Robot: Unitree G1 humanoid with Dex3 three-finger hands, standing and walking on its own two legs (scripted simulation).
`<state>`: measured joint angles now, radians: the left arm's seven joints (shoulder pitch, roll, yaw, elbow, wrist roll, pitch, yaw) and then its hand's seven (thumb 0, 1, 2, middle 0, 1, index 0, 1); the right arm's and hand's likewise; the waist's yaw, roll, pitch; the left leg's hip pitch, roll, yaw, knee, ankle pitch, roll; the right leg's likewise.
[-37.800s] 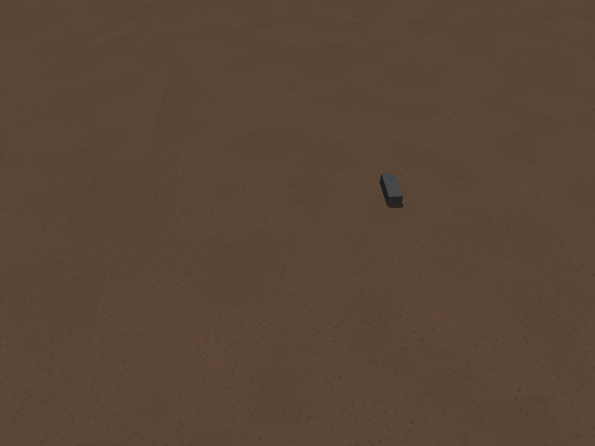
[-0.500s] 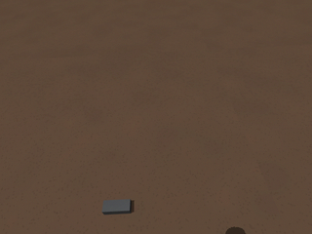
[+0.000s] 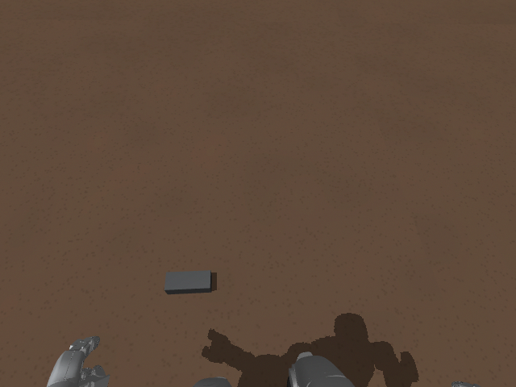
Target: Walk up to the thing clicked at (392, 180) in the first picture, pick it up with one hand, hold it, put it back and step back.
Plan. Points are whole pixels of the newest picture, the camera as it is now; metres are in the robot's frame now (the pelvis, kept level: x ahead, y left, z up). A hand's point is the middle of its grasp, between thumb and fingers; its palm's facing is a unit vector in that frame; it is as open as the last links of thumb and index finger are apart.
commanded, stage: step back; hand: left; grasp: from above
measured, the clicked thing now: (189, 282) +0.49 +0.24 -0.73
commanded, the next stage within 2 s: none
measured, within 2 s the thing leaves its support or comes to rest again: neither
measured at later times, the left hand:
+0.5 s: hand out of the picture -0.01 +0.25 -0.14, palm faces -0.11 -0.91 -0.40, open 7.4 cm
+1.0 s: hand out of the picture -0.15 +0.27 -0.15, palm faces -0.02 -0.93 -0.37, open 7.4 cm
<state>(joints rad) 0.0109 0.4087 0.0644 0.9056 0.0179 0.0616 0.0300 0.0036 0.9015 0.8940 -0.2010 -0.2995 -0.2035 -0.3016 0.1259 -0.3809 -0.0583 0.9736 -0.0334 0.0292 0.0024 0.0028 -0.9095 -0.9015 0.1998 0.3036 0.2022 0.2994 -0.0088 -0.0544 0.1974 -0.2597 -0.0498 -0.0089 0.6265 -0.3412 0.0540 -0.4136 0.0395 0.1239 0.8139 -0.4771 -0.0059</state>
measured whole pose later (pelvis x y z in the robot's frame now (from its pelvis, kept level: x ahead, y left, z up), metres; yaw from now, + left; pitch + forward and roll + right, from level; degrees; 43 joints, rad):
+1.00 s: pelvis -0.27 +0.00 +0.00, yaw -2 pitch -2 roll -2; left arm 0.15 0.40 0.09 0.80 0.02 0.08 0.02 0.00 0.90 0.89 -0.20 -0.30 -0.20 -0.30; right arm 0.16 -0.36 -0.04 0.85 -0.04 0.01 -0.02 0.01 -0.90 -0.90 0.21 0.30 0.21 0.30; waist 0.01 -0.04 0.17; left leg -0.32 0.01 -0.01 0.60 -0.24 0.03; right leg -0.45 0.11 0.15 1.22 -0.51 0.01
